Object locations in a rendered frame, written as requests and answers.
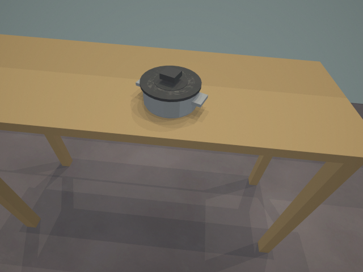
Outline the knob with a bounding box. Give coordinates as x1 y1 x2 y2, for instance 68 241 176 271
159 66 182 83

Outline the table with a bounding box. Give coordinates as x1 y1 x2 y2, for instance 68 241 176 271
0 34 363 253

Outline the lid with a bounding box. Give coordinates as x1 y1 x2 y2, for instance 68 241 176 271
140 66 202 102

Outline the pot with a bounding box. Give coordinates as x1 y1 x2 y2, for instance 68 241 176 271
136 79 208 118

